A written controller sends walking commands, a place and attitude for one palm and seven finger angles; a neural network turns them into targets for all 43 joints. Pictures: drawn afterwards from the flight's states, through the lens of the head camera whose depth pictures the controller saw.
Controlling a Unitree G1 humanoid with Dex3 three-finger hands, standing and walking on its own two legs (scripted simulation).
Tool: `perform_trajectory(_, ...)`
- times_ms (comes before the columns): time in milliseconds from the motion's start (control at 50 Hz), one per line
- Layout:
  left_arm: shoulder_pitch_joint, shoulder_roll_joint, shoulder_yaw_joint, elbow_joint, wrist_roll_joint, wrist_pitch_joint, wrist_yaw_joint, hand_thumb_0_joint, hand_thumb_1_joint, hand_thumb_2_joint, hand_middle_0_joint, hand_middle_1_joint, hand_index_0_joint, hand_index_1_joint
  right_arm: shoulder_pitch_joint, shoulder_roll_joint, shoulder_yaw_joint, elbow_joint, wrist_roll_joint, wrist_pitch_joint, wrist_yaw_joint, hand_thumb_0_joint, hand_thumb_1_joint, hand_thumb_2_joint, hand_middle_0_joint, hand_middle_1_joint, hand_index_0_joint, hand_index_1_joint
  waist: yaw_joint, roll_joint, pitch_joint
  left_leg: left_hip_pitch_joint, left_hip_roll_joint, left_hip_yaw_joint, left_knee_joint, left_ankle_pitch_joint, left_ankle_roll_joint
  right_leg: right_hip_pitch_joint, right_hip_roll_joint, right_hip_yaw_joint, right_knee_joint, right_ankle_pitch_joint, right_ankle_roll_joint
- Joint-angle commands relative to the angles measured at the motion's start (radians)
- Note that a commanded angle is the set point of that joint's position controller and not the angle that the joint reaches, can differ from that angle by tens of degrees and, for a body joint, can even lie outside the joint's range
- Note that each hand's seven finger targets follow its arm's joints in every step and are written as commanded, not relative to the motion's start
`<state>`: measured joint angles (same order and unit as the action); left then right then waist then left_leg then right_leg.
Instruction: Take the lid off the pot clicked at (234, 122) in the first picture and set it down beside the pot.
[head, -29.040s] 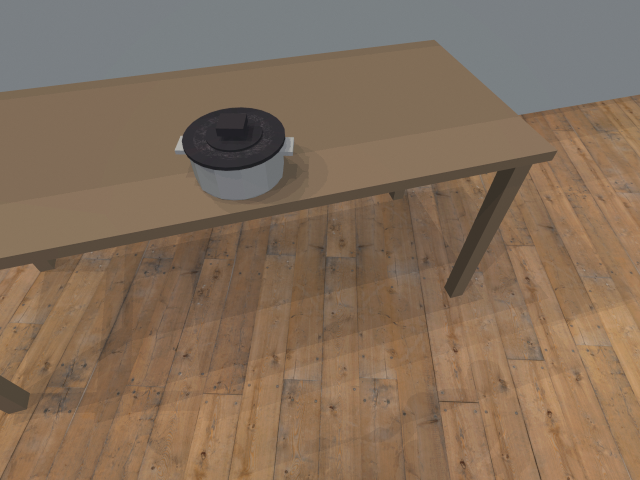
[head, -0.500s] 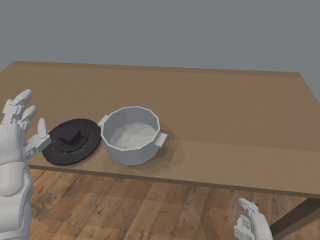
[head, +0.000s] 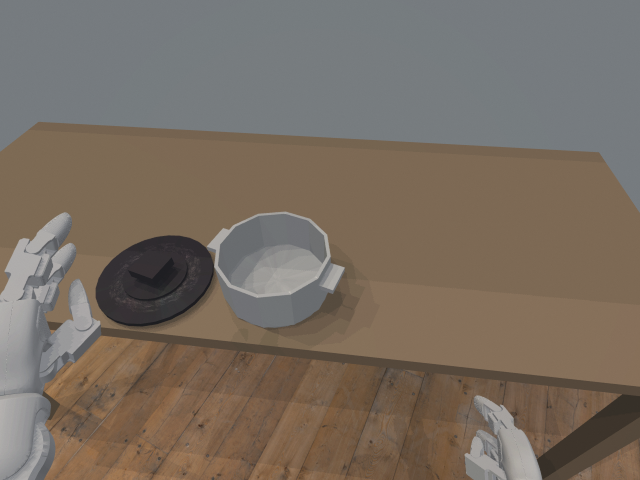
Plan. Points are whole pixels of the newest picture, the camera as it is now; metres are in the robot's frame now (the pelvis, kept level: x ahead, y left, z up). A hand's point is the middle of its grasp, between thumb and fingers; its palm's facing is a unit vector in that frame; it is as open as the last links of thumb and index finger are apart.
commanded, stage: draw the hand back to the body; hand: left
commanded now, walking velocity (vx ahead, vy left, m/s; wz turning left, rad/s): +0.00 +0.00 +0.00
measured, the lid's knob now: (151, 266) +0.45 +0.37 -0.06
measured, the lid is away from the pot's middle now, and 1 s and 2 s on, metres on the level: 0.23 0.23 0.23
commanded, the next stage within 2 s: step back with the hand held close in 0.30 s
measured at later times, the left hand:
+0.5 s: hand (73, 349) +0.18 +0.25 +0.16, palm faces +0.40 -0.82 -0.40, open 7.4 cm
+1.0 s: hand (32, 419) +0.12 +0.26 +0.14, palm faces +0.30 -0.83 -0.47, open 7.4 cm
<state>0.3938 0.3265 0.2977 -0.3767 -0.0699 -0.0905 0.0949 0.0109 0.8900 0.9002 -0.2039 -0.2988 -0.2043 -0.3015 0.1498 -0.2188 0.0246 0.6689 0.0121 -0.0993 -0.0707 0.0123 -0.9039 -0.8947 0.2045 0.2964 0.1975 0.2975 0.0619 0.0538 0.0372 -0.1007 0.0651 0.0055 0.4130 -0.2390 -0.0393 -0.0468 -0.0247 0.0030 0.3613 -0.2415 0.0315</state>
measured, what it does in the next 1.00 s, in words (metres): shifts its weight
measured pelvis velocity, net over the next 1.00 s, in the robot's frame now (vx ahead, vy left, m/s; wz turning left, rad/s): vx -0.06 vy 0.03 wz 0.02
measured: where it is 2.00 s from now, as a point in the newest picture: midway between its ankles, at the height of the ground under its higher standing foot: outside the picture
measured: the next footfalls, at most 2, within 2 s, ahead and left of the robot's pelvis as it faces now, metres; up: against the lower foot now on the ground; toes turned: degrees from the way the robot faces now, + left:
none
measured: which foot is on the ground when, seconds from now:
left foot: down 0.00-1.00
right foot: down 0.00-1.00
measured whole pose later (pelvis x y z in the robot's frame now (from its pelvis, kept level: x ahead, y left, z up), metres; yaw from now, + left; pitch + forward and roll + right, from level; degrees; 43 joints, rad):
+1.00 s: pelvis -0.06 +0.03 -0.02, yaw +1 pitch +2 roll -2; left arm 0.67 0.41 0.37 -0.67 -0.07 -0.20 0.12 0.01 0.89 0.90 -0.21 -0.30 -0.21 -0.30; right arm 0.17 -0.19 0.00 0.55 0.04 -0.03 -0.08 0.01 -0.90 -0.89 0.21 0.30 0.20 0.30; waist 0.01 0.00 0.06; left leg -0.43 0.04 -0.02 0.63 -0.23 0.00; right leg -0.34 -0.05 -0.01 0.53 -0.22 0.07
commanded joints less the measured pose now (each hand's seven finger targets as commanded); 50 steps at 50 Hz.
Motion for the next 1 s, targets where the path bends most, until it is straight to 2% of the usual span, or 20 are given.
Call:
perform_trajectory(0,-0.049,0.169,0.095,-0.284,0.0,-0.069,0.02,0.0,0.9,0.9,-0.2,-0.3,-0.2,-0.3,-0.161,-0.099,-0.038,-0.178,-0.006,-0.068,-0.014,0.0,-0.9,-0.9,0.2,0.3,0.2,0.3,0.002,0.03,-0.088,0.058,-0.046,0.046,-0.041,0.16,0.063,-0.079,0.034,-0.068,-0.061,0.18,-0.037)
perform_trajectory(80,0.048,0.155,0.093,-0.302,0.002,-0.067,0.024,0.0,0.9,0.9,-0.2,-0.3,-0.2,-0.3,-0.154,-0.094,-0.038,-0.182,-0.007,-0.075,-0.015,0.0,-0.9,-0.9,0.2,0.3,0.2,0.3,0.005,-0.009,-0.076,0.04,-0.043,0.039,-0.038,0.144,0.062,-0.084,0.036,-0.073,-0.058,0.162,-0.038)
perform_trajectory(120,0.068,0.164,0.096,-0.358,0.006,-0.071,0.024,0.0,0.9,0.9,-0.2,-0.3,-0.2,-0.3,-0.155,-0.094,-0.038,-0.188,-0.008,-0.077,-0.014,0.0,-0.9,-0.9,0.2,0.3,0.2,0.3,0.008,0.013,-0.099,0.045,-0.044,0.038,-0.032,0.163,0.062,-0.071,0.034,-0.07,-0.051,0.184,-0.04)
perform_trajectory(180,0.049,0.151,0.089,-0.322,0.007,-0.064,0.03,0.0,0.9,0.9,-0.2,-0.3,-0.2,-0.3,-0.152,-0.092,-0.035,-0.178,-0.008,-0.078,-0.02,0.0,-0.9,-0.9,0.2,0.3,0.2,0.3,-0.001,-0.002,-0.065,0.036,-0.044,0.037,-0.028,0.146,0.062,-0.092,0.034,-0.072,-0.057,0.169,-0.039)
perform_trajectory(280,0.053,0.134,0.07,-0.327,0.011,-0.058,0.03,0.0,0.9,0.9,-0.2,-0.3,-0.2,-0.3,-0.155,-0.092,-0.034,-0.182,-0.01,-0.075,-0.022,0.0,-0.9,-0.9,0.2,0.3,0.2,0.3,0.0,0.003,-0.071,0.045,-0.045,0.035,-0.026,0.15,0.062,-0.092,0.033,-0.073,-0.052,0.166,-0.038)
perform_trajectory(340,0.056,0.156,0.088,-0.354,0.011,-0.059,0.03,0.0,0.9,0.9,-0.2,-0.3,-0.2,-0.3,-0.163,-0.089,-0.032,-0.186,-0.01,-0.077,-0.021,0.0,-0.9,-0.9,0.2,0.3,0.2,0.3,0.004,0.0,-0.077,0.041,-0.047,0.03,-0.025,0.15,0.063,-0.084,0.034,-0.069,-0.052,0.169,-0.04)
perform_trajectory(380,0.074,0.146,0.084,-0.338,0.011,-0.056,0.031,0.0,0.9,0.9,-0.2,-0.3,-0.2,-0.3,-0.158,-0.087,-0.034,-0.185,-0.01,-0.073,-0.021,0.0,-0.9,-0.9,0.2,0.3,0.2,0.3,0.006,-0.001,-0.08,0.043,-0.046,0.034,-0.02,0.164,0.064,-0.081,0.03,-0.068,-0.05,0.184,-0.04)
perform_trajectory(400,-0.095,0.312,0.241,-0.473,-0.004,-0.106,0.031,0.0,0.9,0.9,-0.2,-0.3,-0.2,-0.3,-0.103,-0.115,-0.033,-0.225,-0.001,-0.035,-0.016,0.0,-0.9,-0.9,0.2,0.3,0.2,0.3,-0.021,0.018,-0.01,-0.042,-0.03,0.021,0.026,0.093,0.082,-0.154,-0.025,0.022,-0.068,0.284,-0.034)
perform_trajectory(420,0.043,0.221,0.179,-0.344,-0.005,-0.113,0.019,0.0,0.9,0.9,-0.2,-0.3,-0.2,-0.3,-0.096,-0.081,-0.028,-0.185,-0.006,-0.016,-0.016,0.0,-0.9,-0.9,0.2,0.3,0.2,0.3,-0.033,-0.054,-0.011,-0.072,-0.027,0.004,0.059,0.102,0.084,-0.156,-0.053,0.007,-0.045,0.334,-0.034)
perform_trajectory(440,0.07,0.211,0.173,-0.343,-0.005,-0.117,0.009,0.0,0.9,0.9,-0.2,-0.3,-0.2,-0.3,-0.094,-0.086,-0.032,-0.199,-0.002,-0.004,-0.01,0.0,-0.9,-0.9,0.2,0.3,0.2,0.3,-0.032,-0.067,-0.031,-0.071,-0.028,0.003,0.063,0.119,0.08,-0.163,-0.058,0.014,-0.029,0.371,-0.035)
perform_trajectory(460,0.148,0.163,0.136,-0.303,-0.001,-0.117,-0.001,0.0,0.9,0.9,-0.2,-0.3,-0.2,-0.3,-0.088,-0.086,-0.039,-0.2,-0.004,0.01,-0.01,0.0,-0.9,-0.9,0.2,0.3,0.2,0.3,-0.039,-0.073,-0.065,-0.067,-0.015,0.002,0.068,0.163,0.082,-0.147,-0.066,-0.001,-0.005,0.385,-0.03)
perform_trajectory(480,0.173,0.15,0.119,-0.31,0.001,-0.114,-0.008,0.0,0.9,0.9,-0.2,-0.3,-0.2,-0.3,-0.09,-0.095,-0.048,-0.219,-0.001,0.021,-0.01,0.0,-0.9,-0.9,0.2,0.3,0.2,0.3,-0.04,-0.057,-0.092,-0.063,-0.009,0.004,0.076,0.207,0.084,-0.144,-0.068,-0.004,0.01,0.395,-0.025)
perform_trajectory(540,0.215,0.171,0.137,-0.368,0.0,-0.12,-0.011,0.0,0.9,0.9,-0.2,-0.3,-0.2,-0.3,-0.094,-0.101,-0.06,-0.252,0.004,0.039,-0.012,0.0,-0.9,-0.9,0.2,0.3,0.2,0.3,-0.035,-0.02,-0.145,-0.072,0.007,-0.009,0.07,0.307,0.086,-0.133,-0.054,-0.022,0.049,0.383,-0.015)
perform_trajectory(640,0.259,0.225,0.184,-0.46,-0.003,-0.122,0.007,0.0,0.9,0.9,-0.2,-0.3,-0.2,-0.3,-0.098,-0.1,-0.074,-0.284,0.015,0.06,-0.019,0.0,-0.9,-0.9,0.2,0.3,0.2,0.3,-0.035,-0.021,-0.194,-0.093,0.023,-0.028,0.08,0.389,0.084,-0.126,-0.046,-0.031,0.098,0.383,-0.009)
perform_trajectory(660,0.274,0.206,0.171,-0.464,-0.004,-0.122,0.009,0.0,0.9,0.9,-0.2,-0.3,-0.2,-0.3,-0.089,-0.098,-0.075,-0.286,0.016,0.062,-0.02,0.0,-0.9,-0.9,0.2,0.3,0.2,0.3,-0.037,-0.003,-0.199,-0.101,0.027,-0.029,0.081,0.387,0.082,-0.122,-0.044,-0.038,0.108,0.364,-0.007)
perform_trajectory(740,0.3,0.23,0.196,-0.506,-0.009,-0.128,0.025,0.0,0.9,0.9,-0.2,-0.3,-0.2,-0.3,-0.093,-0.101,-0.084,-0.29,0.021,0.053,-0.022,0.0,-0.9,-0.9,0.2,0.3,0.2,0.3,-0.036,0.043,-0.201,-0.153,0.038,-0.05,0.063,0.294,0.082,-0.136,-0.036,-0.034,0.124,0.286,-0.007)
perform_trajectory(900,0.291,0.216,0.191,-0.489,-0.007,-0.161,0.044,0.0,0.9,0.9,-0.2,-0.3,-0.2,-0.3,-0.074,-0.103,-0.088,-0.283,0.023,0.019,-0.029,0.0,-0.9,-0.9,0.2,0.3,0.2,0.3,-0.058,-0.016,-0.125,-0.319,0.019,-0.069,0.05,-0.214,0.08,-0.222,-0.053,-0.003,0.097,0.047,-0.024)
perform_trajectory(940,0.291,0.226,0.2,-0.498,-0.003,-0.171,0.051,0.0,0.9,0.9,-0.2,-0.3,-0.2,-0.3,-0.077,-0.106,-0.088,-0.281,0.021,0.006,-0.031,0.0,-0.9,-0.9,0.2,0.3,0.2,0.3,-0.062,0.007,-0.121,-0.342,0.022,-0.077,0.04,-0.27,0.083,-0.236,-0.046,0.004,0.096,0.009,-0.026)
perform_trajectory(960,0.291,0.202,0.179,-0.486,-0.002,-0.174,0.052,0.0,0.9,0.9,-0.2,-0.3,-0.2,-0.3,-0.066,-0.099,-0.083,-0.278,0.021,0.003,-0.031,0.0,-0.9,-0.9,0.2,0.3,0.2,0.3,-0.063,0.001,-0.122,-0.35,0.02,-0.075,0.042,-0.278,0.082,-0.235,-0.045,-0.005,0.102,-0.004,-0.024)
perform_trajectory(980,0.265,0.207,0.177,-0.499,-0.002,-0.176,0.053,0.0,0.9,0.9,-0.2,-0.3,-0.2,-0.3,-0.069,-0.106,-0.084,-0.281,0.02,-0.002,-0.032,0.0,-0.9,-0.9,0.2,0.3,0.2,0.3,-0.064,-0.009,-0.11,-0.364,0.021,-0.08,0.044,-0.297,0.083,-0.245,-0.043,-0.001,0.103,-0.019,-0.024)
